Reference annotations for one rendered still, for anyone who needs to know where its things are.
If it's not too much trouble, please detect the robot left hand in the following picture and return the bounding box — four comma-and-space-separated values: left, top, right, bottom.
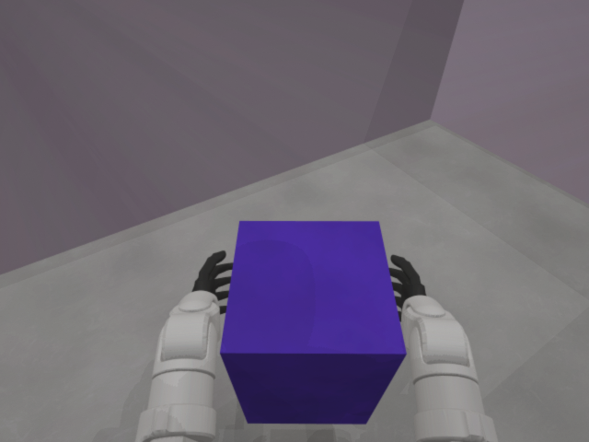
192, 250, 233, 314

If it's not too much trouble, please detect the robot right hand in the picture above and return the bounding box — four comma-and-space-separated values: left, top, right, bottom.
388, 255, 426, 322

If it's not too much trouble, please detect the carton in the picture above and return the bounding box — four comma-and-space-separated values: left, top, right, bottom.
220, 221, 407, 425

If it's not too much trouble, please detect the robot right forearm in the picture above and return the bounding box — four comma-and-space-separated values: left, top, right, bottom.
401, 296, 498, 442

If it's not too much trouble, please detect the robot left forearm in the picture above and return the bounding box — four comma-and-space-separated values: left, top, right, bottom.
135, 291, 221, 442

